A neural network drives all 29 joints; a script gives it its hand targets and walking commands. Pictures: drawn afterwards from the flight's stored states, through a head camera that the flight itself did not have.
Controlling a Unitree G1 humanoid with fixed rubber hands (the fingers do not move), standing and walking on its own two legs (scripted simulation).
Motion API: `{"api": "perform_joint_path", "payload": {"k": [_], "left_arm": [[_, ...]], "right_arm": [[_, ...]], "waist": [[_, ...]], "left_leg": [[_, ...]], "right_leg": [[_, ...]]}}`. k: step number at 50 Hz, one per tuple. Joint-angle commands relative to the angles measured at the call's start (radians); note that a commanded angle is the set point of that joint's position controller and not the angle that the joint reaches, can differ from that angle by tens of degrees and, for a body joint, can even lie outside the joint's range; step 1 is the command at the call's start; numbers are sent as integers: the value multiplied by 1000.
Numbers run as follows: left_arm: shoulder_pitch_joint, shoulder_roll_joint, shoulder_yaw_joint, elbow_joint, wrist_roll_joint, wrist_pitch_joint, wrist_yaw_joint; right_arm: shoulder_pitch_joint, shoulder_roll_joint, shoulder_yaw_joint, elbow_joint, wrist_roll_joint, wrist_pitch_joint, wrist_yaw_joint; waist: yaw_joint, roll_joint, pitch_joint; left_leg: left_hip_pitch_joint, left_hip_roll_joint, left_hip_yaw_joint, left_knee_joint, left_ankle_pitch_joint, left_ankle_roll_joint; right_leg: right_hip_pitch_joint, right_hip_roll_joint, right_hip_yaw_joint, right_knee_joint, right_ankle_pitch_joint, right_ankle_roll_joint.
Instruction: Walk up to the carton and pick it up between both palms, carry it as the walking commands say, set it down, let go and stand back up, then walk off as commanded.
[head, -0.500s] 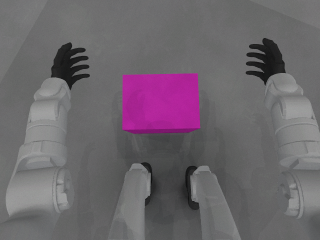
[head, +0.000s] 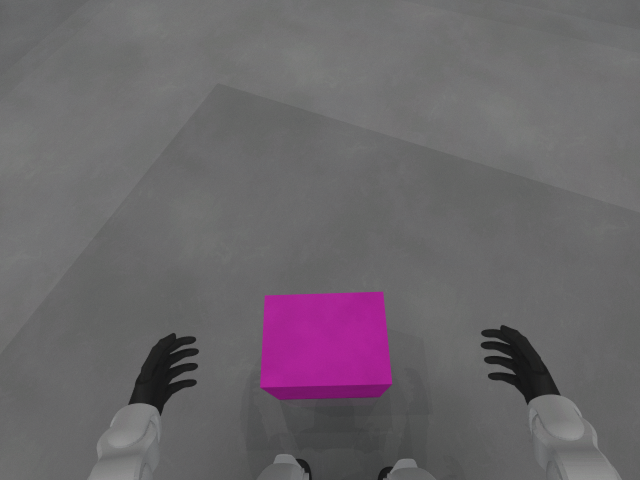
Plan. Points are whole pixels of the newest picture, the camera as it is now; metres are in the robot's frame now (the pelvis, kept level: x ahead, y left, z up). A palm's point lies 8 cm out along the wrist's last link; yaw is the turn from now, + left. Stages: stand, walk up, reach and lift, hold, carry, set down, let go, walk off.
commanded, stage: let go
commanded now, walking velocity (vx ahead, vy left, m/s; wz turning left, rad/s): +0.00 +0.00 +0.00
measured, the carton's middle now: (326, 350) +0.40 +0.04 -0.59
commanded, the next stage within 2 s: stand in 0.62 s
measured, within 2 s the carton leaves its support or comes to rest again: neither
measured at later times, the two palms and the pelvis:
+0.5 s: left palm out of the picture +0.14 +0.23 -0.04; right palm (596, 479) +0.16 -0.25 -0.04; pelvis -0.01 -0.01 +0.03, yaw +0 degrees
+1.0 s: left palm out of the picture +0.14 +0.28 -0.04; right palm out of the picture +0.10 -0.26 -0.08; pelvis -0.01 -0.01 +0.03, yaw +0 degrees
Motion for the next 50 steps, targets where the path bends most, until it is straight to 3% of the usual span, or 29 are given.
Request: {"api": "perform_joint_path", "payload": {"k": [1,6,8,10,12,15,21,29,31,32,33,39,43,50], "left_arm": [[173,104,-108,-290,35,-65,20],[229,113,-149,-275,29,-52,19],[135,133,-151,-251,18,-34,18],[152,139,-155,-245,29,-13,10],[167,132,-155,-246,41,6,6],[183,126,-151,-252,49,23,1],[186,123,-158,-275,61,40,-3],[178,123,-186,-273,46,30,14],[200,115,-186,-259,44,31,28],[229,228,-89,-41,75,6,70],[250,250,-83,-23,83,-5,86],[225,230,-90,20,82,-39,102],[236,238,-88,37,80,-51,108],[251,259,-87,69,79,-63,116]], "right_arm": [[189,-32,-15,-223,-29,-80,24],[246,-44,7,-217,-11,-72,41],[148,-66,-1,-197,1,-59,47],[160,-63,-4,-182,2,-43,50],[189,-64,-19,-174,-10,-25,51],[218,-62,-36,-178,-26,-9,50],[207,-63,-32,-202,-32,2,53],[206,-62,-12,-187,-48,19,49],[216,-71,-6,-165,-50,37,44],[282,-181,-42,61,-36,-15,4],[261,-194,-40,70,-43,-39,-5],[196,-212,-43,156,-67,-88,-10],[192,-224,-50,210,-64,-100,-9],[201,-239,-57,265,-58,-112,-10]], "waist": [[-12,11,-432],[-5,-26,-143],[-6,-46,18],[0,-74,104],[-6,-85,111],[-13,-111,89],[-26,-105,92],[-15,-9,32],[4,24,21],[4,14,-88],[15,9,-110],[22,1,-109],[20,-27,-123],[14,-7,-132]], "left_leg": [[746,-48,-13,-165,637,0],[719,-68,28,-285,355,2],[678,-67,37,-312,216,1],[734,-73,43,-307,162,-3],[781,-78,54,-306,154,-4],[818,-84,63,-303,184,0],[843,-79,56,-303,176,0],[804,-52,44,-276,216,4],[793,-41,50,-272,228,1],[657,56,-18,-268,337,-21],[648,63,-31,-257,310,-9],[613,68,-57,-290,171,-4],[614,72,-59,-289,174,-1],[634,86,-72,-289,242,11]], "right_leg": [[423,39,-36,-224,529,9],[534,30,-29,-322,402,6],[489,19,-24,-358,267,4],[427,-6,-16,-409,157,-16],[427,-15,-11,-435,118,-21],[444,-17,-7,-444,163,-12],[445,-14,-19,-438,142,-11],[530,8,-60,-345,206,-3],[544,13,-65,-323,205,-6],[572,-28,-7,-260,287,-18],[583,-42,19,-258,274,-21],[559,-56,49,-299,165,-34],[575,-69,59,-300,181,-36],[589,-82,66,-282,258,-41]]}}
